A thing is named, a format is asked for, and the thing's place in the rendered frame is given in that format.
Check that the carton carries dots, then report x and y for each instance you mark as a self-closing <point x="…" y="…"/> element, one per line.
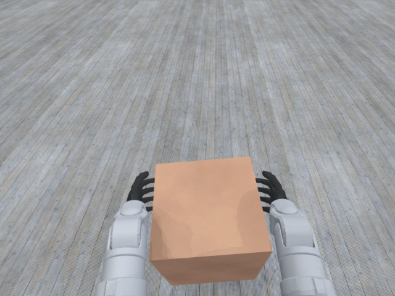
<point x="208" y="224"/>

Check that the left robot hand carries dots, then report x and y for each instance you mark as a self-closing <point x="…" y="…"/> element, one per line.
<point x="137" y="190"/>

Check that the right robot hand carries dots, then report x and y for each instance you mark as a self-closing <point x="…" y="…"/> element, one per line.
<point x="275" y="189"/>

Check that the left robot forearm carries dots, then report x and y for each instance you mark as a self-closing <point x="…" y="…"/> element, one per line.
<point x="125" y="253"/>

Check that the right robot forearm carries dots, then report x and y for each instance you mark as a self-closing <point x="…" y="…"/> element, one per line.
<point x="301" y="266"/>

